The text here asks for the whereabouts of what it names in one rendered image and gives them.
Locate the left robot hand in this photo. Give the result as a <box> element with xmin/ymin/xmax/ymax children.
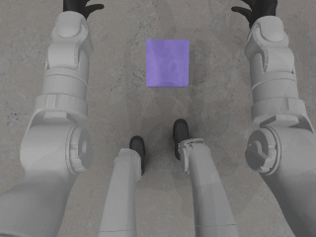
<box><xmin>63</xmin><ymin>0</ymin><xmax>105</xmax><ymax>21</ymax></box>

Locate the carton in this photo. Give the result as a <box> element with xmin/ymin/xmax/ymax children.
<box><xmin>146</xmin><ymin>39</ymin><xmax>190</xmax><ymax>88</ymax></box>

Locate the right robot forearm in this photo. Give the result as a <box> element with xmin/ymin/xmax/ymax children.
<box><xmin>244</xmin><ymin>16</ymin><xmax>316</xmax><ymax>136</ymax></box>

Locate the robot right upper arm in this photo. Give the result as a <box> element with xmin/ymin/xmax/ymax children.
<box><xmin>245</xmin><ymin>125</ymin><xmax>316</xmax><ymax>237</ymax></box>

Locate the left robot forearm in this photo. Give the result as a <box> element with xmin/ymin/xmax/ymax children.
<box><xmin>20</xmin><ymin>11</ymin><xmax>94</xmax><ymax>168</ymax></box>

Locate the robot right shin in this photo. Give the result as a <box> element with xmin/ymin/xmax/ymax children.
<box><xmin>178</xmin><ymin>138</ymin><xmax>210</xmax><ymax>162</ymax></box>

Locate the right robot hand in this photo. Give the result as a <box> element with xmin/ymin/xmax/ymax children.
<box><xmin>231</xmin><ymin>0</ymin><xmax>277</xmax><ymax>30</ymax></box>

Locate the right robot thigh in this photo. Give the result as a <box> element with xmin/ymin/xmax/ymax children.
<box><xmin>181</xmin><ymin>143</ymin><xmax>240</xmax><ymax>237</ymax></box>

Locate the robot left upper arm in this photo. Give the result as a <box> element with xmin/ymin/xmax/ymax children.
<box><xmin>0</xmin><ymin>123</ymin><xmax>95</xmax><ymax>237</ymax></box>

